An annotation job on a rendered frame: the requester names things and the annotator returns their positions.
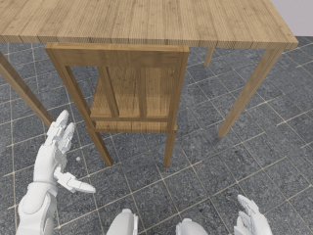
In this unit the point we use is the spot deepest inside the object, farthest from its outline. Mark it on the table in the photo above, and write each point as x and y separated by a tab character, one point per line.
246	24

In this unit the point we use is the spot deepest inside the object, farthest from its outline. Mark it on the robot left hand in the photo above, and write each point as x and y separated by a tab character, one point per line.
53	152

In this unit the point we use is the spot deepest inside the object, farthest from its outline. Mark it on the robot right hand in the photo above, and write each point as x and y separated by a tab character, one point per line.
256	223

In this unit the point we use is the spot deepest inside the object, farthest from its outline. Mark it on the left robot forearm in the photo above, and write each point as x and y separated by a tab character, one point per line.
36	209

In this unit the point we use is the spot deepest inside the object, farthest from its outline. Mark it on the left robot thigh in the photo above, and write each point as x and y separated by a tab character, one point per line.
126	223

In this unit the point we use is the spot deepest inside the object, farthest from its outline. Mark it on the robot left shin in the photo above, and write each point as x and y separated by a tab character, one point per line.
126	210

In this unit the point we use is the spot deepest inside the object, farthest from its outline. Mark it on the chair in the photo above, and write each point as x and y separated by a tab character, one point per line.
136	91

